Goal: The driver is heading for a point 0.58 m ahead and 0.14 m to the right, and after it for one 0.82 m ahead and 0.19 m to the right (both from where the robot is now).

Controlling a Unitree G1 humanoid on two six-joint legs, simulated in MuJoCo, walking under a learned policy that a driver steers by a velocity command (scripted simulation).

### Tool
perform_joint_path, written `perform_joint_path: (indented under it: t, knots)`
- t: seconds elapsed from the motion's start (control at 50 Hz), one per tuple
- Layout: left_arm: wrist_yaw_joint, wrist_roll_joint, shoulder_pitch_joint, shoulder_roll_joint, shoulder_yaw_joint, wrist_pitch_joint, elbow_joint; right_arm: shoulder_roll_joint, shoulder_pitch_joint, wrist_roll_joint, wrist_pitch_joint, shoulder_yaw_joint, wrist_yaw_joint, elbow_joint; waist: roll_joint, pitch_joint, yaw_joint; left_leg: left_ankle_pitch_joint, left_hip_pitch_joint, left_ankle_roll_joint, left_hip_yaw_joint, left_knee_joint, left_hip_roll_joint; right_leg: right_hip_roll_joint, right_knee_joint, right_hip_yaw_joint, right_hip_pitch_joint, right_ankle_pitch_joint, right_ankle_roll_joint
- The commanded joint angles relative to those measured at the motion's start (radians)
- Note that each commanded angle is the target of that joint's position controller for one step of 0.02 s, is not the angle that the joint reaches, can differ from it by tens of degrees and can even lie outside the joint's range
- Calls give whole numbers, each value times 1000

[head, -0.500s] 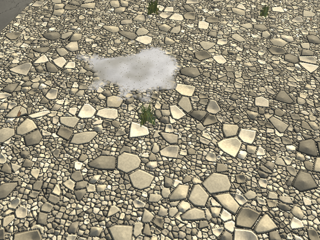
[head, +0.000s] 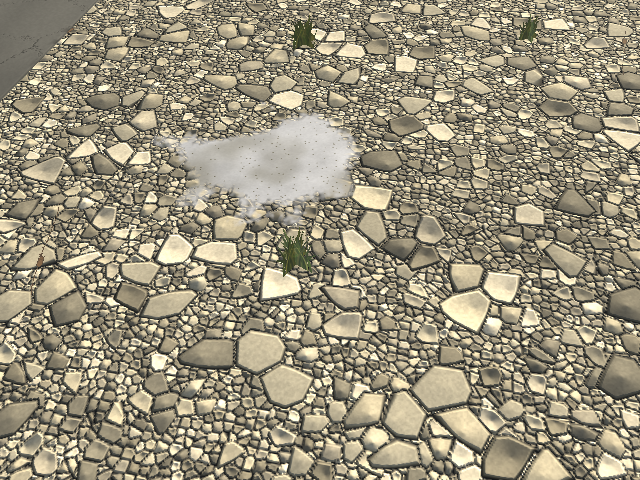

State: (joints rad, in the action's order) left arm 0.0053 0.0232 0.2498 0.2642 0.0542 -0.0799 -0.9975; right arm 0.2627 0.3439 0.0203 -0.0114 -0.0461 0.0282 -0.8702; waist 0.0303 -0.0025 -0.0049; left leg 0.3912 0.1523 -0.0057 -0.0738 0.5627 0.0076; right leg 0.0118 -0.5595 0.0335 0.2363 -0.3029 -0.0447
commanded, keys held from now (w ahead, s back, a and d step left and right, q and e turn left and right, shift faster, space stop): w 0.42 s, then w+e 0.58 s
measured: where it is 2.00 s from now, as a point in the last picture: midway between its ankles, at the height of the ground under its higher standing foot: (404, 347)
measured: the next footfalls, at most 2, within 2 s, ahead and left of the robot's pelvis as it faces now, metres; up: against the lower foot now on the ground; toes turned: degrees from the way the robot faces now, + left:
left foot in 0.46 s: +0.39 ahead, +0.13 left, +0.00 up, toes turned +1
right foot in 1.00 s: +0.67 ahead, -0.14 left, +0.00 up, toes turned -19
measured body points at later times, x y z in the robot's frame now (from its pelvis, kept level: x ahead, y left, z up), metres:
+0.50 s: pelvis +0.24 +0.03 -0.01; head +0.27 +0.04 +0.43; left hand +0.16 +0.30 -0.15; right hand +0.47 -0.20 -0.09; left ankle +0.35 +0.13 -0.73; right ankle +0.01 -0.10 -0.69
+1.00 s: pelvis +0.53 -0.01 -0.02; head +0.56 -0.03 +0.43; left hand +0.78 +0.17 -0.10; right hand +0.46 -0.29 -0.16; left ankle +0.36 +0.13 -0.72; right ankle +0.63 -0.13 -0.73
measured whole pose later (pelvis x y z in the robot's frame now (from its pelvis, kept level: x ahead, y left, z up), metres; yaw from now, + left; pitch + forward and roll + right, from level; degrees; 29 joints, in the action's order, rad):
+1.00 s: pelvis +0.53 -0.01 -0.02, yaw -16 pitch +2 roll +2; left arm 0.06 0.03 0.07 0.25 0.05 -0.05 -0.73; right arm 0.28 0.32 0.01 -0.04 -0.06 0.02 -0.95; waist -0.01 0.04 0.04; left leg 0.48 -0.10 0.03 0.28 0.44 0.04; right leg -0.02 -0.60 0.07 0.53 -0.11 -0.12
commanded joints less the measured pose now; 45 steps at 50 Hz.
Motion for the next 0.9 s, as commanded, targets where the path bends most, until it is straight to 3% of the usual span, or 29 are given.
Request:
perform_joint_path:
  t: [0.02, 0.04, 0.06, 0.1, 0.14, 0.18, 0.24, 0.32, 0.38, 0.42, 0.44, 0.46, 0.48, 0.5, 0.52, 0.54, 0.56, 0.58, 0.62, 0.66, 0.72, 0.78, 0.84, 0.9]
  knots:
    - [18, -19, 300, 244, 53, -28, -49, 63, -193, 11, -48, -11, 7, 158, -339, 37, -134, 191, 573, -9, 19, 391, -82, -389, 410, -750, -385, -247, -224]
    - [18, -23, 208, 178, 30, -38, -23, 110, -163, 27, -61, -23, 3, 142, -205, 91, -84, 153, 637, -27, -49, 527, -10, -402, 405, -721, -347, -278, -234]
    - [15, -18, 151, 133, 19, -41, 2, 109, -143, 29, -73, -24, -9, 122, -160, 120, -60, 46, 659, -47, -47, 553, 30, -353, 403, -606, -329, -259, -199]
    - [14, -13, 112, 115, 8, -37, 19, 109, -169, 9, -85, -31, -18, 112, -122, 121, -48, -107, 674, -56, -11, 504, 85, -296, 420, -445, -330, -86, -142]
    - [10, -21, 156, 79, -7, -25, 7, 84, -193, -2, -83, -31, -33, 111, -137, 90, -54, -196, 624, -37, 32, 446, 93, -238, 427, -312, -322, 120, -122]
    - [-1, -22, 187, 95, -8, -16, 0, 58, -237, -4, -77, -24, -40, 124, -122, 87, -63, -248, 625, -7, 65, 365, 87, -220, 432, -239, -314, 268, -132]
    - [-16, -25, 191, 127, -6, -6, 6, 26, -354, 0, -77, -7, -46, 163, -112, 114, -81, -361, 549, 19, 96, 161, 65, -195, 460, -161, -228, 315, -129]
    - [-22, -12, 241, 138, -2, -4, -11, 37, -456, 9, -81, 0, -63, 196, -121, 157, -94, -451, 463, 6, 107, 10, 38, -224, 483, -130, -205, 308, -135]
    - [-23, -4, 232, 150, 9, 4, -13, 69, -466, 9, -88, -6, -75, 208, -121, 144, -54, -407, 436, -40, 90, -43, 32, -268, 422, -116, -303, 450, -114]
    - [-23, -11, 207, 175, 20, 14, -1, 117, -361, 5, -88, -28, -72, 183, -150, 45, 18, -346, 269, -78, 123, -36, -19, -268, 272, -93, -345, 804, -91]
    - [-23, -16, 200, 165, 17, 24, 4, 154, -206, 6, -85, -52, -63, 137, -145, -51, 98, -338, 58, -107, 139, -43, -46, -231, 88, -74, -300, 932, -69]
    - [-22, -27, 190, 142, 5, 27, 24, 197, -12, 2, -81, -70, -50, 92, -114, -180, 183, -309, -259, -154, 25, -10, 60, -191, -172, -71, -99, 762, -42]
    - [-10, -27, 331, -14, -39, 12, 43, 296, 96, -20, -78, -90, -48, 61, 160, -375, 121, -60, -650, -314, -461, -85, 354, -4, -594, -40, 293, 133, 24]
    - [-4, 0, 306, 40, -26, -13, 21, 201, 92, -17, -77, -63, -51, 54, 175, -409, 140, 98, -595, -325, -702, -274, 409, 27, -748, -187, 392, -252, 11]
    - [-4, 34, 181, 139, 5, -26, 69, 154, -10, -11, -82, -46, -49, 58, 132, -191, 119, 116, -419, -254, -536, -308, 371, -32, -795, -180, 476, -193, -6]
    - [-11, 37, 117, 143, 9, -30, 88, 125, -99, -10, -88, -37, -48, 67, 74, -87, 84, 16, -252, -219, -385, -336, 337, -88, -758, -149, 456, -94, -13]
    - [-20, 23, 96, 124, 13, -23, 89, 89, -155, -16, -96, -28, -52, 64, 36, -25, 51, -96, -119, -195, -264, -369, 295, -121, -701, -140, 412, -28, -9]
    - [-25, 14, 126, 98, 17, -7, 79, 64, -190, -27, -106, -22, -56, 58, 60, -7, 10, -167, -34, -170, -158, -398, 253, -152, -656, -150, 340, 20, -7]
    - [-24, 13, 160, 45, 14, 23, 73, 51, -203, -31, -116, -23, -60, 36, 64, 11, -19, -236, 55, -172, -54, -441, 228, -165, -630, -143, 284, 44, -1]
    - [-28, 9, 119, 46, 20, 42, 103, 76, -194, -34, -124, -29, -55, 13, 50, 49, -29, -289, 84, -183, 20, -472, 228, -170, -590, -148, 340, 100, 9]
    - [-20, 0, 24, 57, 25, 38, 152, 105, -161, -40, -123, -35, -36, -8, 19, 78, -12, -355, 41, -186, 98, -486, 223, -162, -434, -162, 434, 261, 23]
    - [5, -5, -84, 39, 14, 24, 192, 135, -137, -34, -114, -38, -20, -13, -7, 90, 22, -415, 3, -166, 189, -491, 208, -144, -237, -87, 412, 394, 24]
    - [28, -5, -196, 24, 0, 21, 249, 158, -62, -22, -95, -43, -12, -37, -33, 116, 69, -462, -120, -163, 224, -464, 241, -134, -128, -42, 459, 395, 11]
    - [51, -2, -252, 35, 0, 22, 308, 176, -22, -9, -63, -50, -12, -50, -21, 116, 74, -615, -262, -147, 253, -376, 279, -109, -72, 0, 495, 284, -19]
